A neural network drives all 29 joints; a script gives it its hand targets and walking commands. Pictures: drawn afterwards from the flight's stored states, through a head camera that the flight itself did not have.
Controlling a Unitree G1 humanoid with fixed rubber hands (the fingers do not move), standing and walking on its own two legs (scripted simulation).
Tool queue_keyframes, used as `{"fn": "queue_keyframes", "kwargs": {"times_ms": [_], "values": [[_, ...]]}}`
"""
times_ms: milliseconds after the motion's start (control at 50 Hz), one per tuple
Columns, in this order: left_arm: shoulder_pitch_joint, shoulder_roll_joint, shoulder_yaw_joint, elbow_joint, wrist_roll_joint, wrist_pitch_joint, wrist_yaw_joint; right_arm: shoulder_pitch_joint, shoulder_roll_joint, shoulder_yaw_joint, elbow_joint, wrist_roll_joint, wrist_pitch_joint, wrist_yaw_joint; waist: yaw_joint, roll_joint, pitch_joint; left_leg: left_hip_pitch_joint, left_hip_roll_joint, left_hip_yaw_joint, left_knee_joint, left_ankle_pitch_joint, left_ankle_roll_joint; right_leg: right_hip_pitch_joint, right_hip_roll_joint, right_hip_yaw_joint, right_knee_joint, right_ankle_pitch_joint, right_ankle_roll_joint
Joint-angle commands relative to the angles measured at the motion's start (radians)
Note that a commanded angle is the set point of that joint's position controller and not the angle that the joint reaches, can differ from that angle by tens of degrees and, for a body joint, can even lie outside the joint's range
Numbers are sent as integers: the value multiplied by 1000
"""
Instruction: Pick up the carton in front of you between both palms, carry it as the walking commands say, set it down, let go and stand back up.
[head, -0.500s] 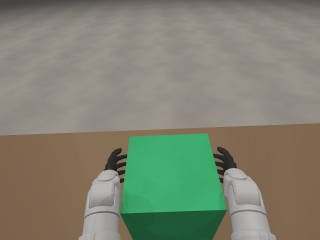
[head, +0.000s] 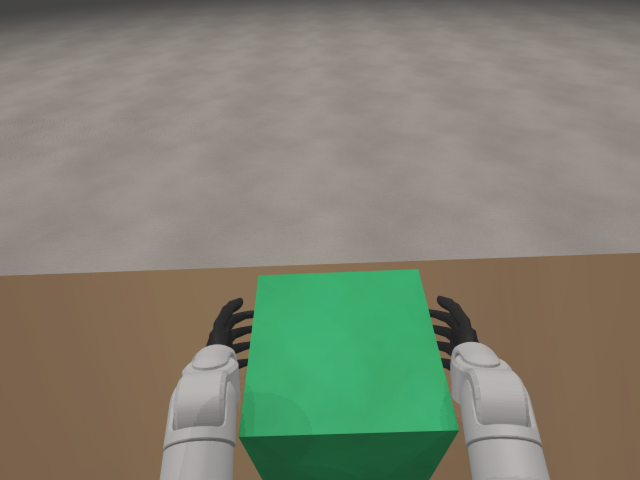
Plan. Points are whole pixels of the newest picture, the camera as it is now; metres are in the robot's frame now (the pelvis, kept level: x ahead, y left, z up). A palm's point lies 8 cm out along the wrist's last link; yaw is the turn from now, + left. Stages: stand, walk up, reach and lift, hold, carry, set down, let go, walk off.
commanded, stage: carry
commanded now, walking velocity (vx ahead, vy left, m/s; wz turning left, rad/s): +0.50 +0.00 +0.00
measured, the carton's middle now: (342, 387) +0.28 +0.00 -0.01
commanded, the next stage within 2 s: none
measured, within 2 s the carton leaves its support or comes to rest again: neither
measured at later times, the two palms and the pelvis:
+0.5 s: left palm (218, 267) +0.43 +0.18 +0.08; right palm (417, 254) +0.44 -0.12 +0.09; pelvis +0.21 +0.02 -0.01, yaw +1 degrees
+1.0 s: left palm (248, 168) +0.74 +0.18 +0.08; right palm (391, 165) +0.73 -0.12 +0.08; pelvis +0.51 +0.03 -0.01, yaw -1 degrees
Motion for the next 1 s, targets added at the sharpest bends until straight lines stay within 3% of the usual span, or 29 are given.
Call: {"fn": "queue_keyframes", "kwargs": {"times_ms": [0, 80, 100, 120, 140, 160, 180, 200, 240, 260, 280, 300, 320, 340, 360, 400, 460, 500, 520, 540, 560, 580, 600, 640, 660, 720, 820, 960, 980], "values": [[-506, -925, -663, -149, -320, -3, -207, -543, 922, 666, -164, 321, -8, 207, 6, -53, -173, -73, 58, 21, -3, -119, 18, -28, -130, 92, -130, -222, -64], [-459, -891, -742, -312, -358, 84, -160, -522, 892, 752, -325, 373, 77, 172, 6, -113, -149, -103, 33, 100, -5, -128, 12, -64, -180, 131, -137, -294, -98], [-445, -882, -746, -337, -364, 108, -149, -512, 884, 756, -348, 383, 101, 162, 6, -62, -131, -48, 61, 69, -55, -123, 20, -125, -153, 71, -74, -233, -80], [-422, -872, -754, -369, -371, 133, -137, -469, 865, 755, -367, 386, 125, 149, 0, 47, -131, 43, 135, -36, -112, -140, 48, -227, -104, -22, 64, -152, -50], [-414, -854, -764, -412, -380, 159, -125, -411, 842, 745, -372, 382, 146, 131, -15, 224, -146, 172, 240, -198, -158, -25, 107, -361, -43, -141, 258, -74, -10], [-405, -827, -772, -444, -391, 183, -115, -349, 829, 730, -384, 371, 167, 109, -21, 291, -108, 251, 309, -311, -180, 179, 171, -494, -26, -185, 266, -162, 6], [-391, -814, -780, -468, -405, 205, -103, -316, 820, 718, -424, 359, 189, 86, -23, 250, -96, 288, 327, -316, -154, 367, 204, -527, -27, -191, 225, -212, 3], [-356, -809, -786, -493, -420, 224, -88, -292, 813, 719, -472, 356, 211, 65, -23, 189, -123, 297, 318, -260, -125, 452, 201, -481, -26, -200, 152, -199, -1], [-271, -821, -786, -548, -438, 260, -55, -253, 813, 735, -569, 372, 252, 28, -4, 107, -210, 136, 236, -53, -22, 368, 125, -135, -1, -246, -59, 19, -15], [-217, -824, -773, -566, -433, 276, -35, -228, 804, 741, -601, 378, 271, 12, 12, 44, -268, -83, 172, 67, 104, 329, 67, 183, -45, -170, -125, 83, -35], [-147, -813, -741, -566, -406, 284, -10, -245, 785, 748, -660, 393, 294, 2, 34, -204, -270, -340, 77, 212, 371, 202, 6, 357, -249, 155, -205, 117, -113], [-122, -810, -709, -585, -381, 295, 15, -268, 778, 760, -699, 419, 312, -7, 32, -356, -217, -613, 15, 217, 466, -134, -6, 508, -394, 366, -177, 458, -227], [-110, -802, -691, -633, -372, 308, 35, -255, 781, 766, -720, 440, 321, -17, 35, -234, -178, -703, 50, 163, 513, -236, 7, 531, -430, 357, -157, 624, -265], [-98, -807, -688, -682, -375, 318, 51, -217, 791, 763, -737, 453, 328, -27, 38, -134, -175, -719, 71, 151, 515, -250, 12, 539, -414, 293, -152, 635, -246], [-95, -812, -693, -734, -384, 323, 64, -177, 798, 753, -750, 457, 330, -37, 40, -81, -178, -728, 84, 153, 457, -235, 16, 541, -398, 248, -174, 555, -216], [-121, -763, -700, -788, -399, 329, 91, -127, 766, 710, -751, 432, 328, -73, 34, -98, -171, -627, 84, 181, 296, -93, 14, 470, -341, 108, -200, 501, -157], [-71, -656, -697, -819, -420, 333, 130, -27, 667, 639, -760, 376, 323, -143, 24, -156, -139, -348, 29, 258, 110, 108, 13, 247, -274, -79, -212, 446, -104], [-55, -592, -690, -827, -432, 336, 154, 7, 610, 602, -754, 358, 321, -179, 0, -130, -166, -28, -27, 349, 19, 225, 31, 64, -235, -189, -91, 541, -67], [-45, -565, -685, -831, -437, 338, 164, 21, 586, 587, -745, 355, 323, -191, -6, -94, -204, 149, -48, 379, 9, 191, 39, -23, -195, -249, 32, 554, -47], [-46, -535, -674, -830, -438, 341, 173, 28, 564, 575, -742, 354, 326, -201, -24, -35, -251, 337, 20, 294, 7, 125, 44, -160, -162, -281, 215, 413, -22], [-70, -508, -661, -840, -443, 349, 180, 29, 531, 560, -734, 352, 327, -212, -36, 196, -253, 361, 305, -233, -208, -155, 124, -337, -53, -300, 525, 139, 30], [-79, -504, -667, -834, -454, 354, 182, 0, 534, 563, -742, 369, 329, -216, -30, 261, -234, 381, 450, -536, -324, -98, 234, -489, -13, -162, 714, -138, 16], [-71, -526, -662, -815, -453, 356, 183, -35, 555, 581, -774, 391, 333, -212, -26, 154, -207, 329, 461, -474, -317, -50, 253, -526, -94, -83, 812, -137, -17], [-57, -590, -637, -768, -436, 353, 176, -92, 599, 620, -786, 418, 330, -193, -21, 0, -179, 189, 409, -303, -312, 59, 219, -505, -161, -65, 776, -36, -42], [-39, -616, -625, -741, -419, 350, 173, -107, 615, 640, -791, 423, 329, -183, -14, -12, -168, 135, 379, -213, -328, 72, 183, -473, -179, -61, 705, 18, -40], [20, -657, -625, -710, -372, 334, 161, -82, 631, 684, -795, 429, 327, -148, -13, 65, -154, 111, 316, -42, -373, 102, 137, -431, -149, -131, 519, 96, -19], [57, -641, -647, -717, -324, 328, 152, -36, 601, 709, -784, 440, 330, -106, -17, 106, -83, 223, 265, 88, -370, 343, 123, -509, -109, -208, 256, 234, 4], [28, -616, -700, -771, -365, 344, 140, 31, 572, 671, -773, 398, 334, -113, -23, 159, 17, 270, 242, 197, -326, 581, 122, -421, -66, -308, 59, 304, -36], [30, -616, -702, -774, -370, 344, 137, 30, 574, 673, -781, 394, 333, -115, -19, 164, 1, 277, 240, 219, -280, 694, 112, -358, -52, -325, 42, 306, -48]]}}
